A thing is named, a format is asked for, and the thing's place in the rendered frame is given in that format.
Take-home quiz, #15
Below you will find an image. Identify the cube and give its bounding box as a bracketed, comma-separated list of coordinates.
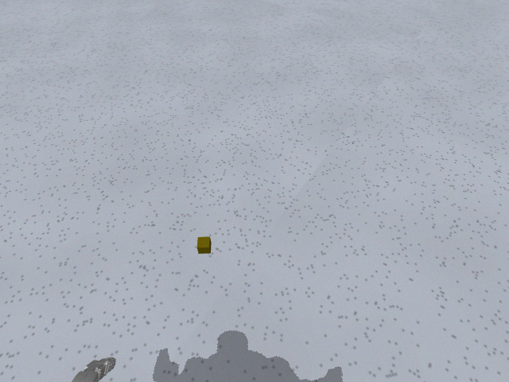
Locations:
[197, 236, 211, 254]

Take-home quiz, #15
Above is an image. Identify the left robot hand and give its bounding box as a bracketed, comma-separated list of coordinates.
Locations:
[72, 357, 116, 382]

